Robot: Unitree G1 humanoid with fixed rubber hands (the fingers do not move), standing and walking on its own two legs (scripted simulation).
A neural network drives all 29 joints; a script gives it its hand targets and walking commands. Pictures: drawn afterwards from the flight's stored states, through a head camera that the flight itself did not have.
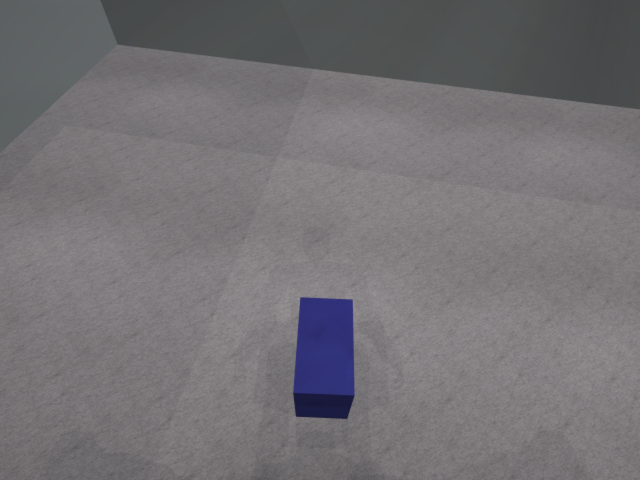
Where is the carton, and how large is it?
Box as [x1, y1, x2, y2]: [293, 297, 354, 418]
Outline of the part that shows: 300,297 293,389 296,416 346,418 354,395 352,299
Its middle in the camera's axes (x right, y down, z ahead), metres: +0.01 +0.35 +1.14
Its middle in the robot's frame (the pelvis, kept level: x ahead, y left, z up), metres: +0.50 -0.02 -0.65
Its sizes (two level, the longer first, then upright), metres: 0.272 0.154 0.243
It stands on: the floor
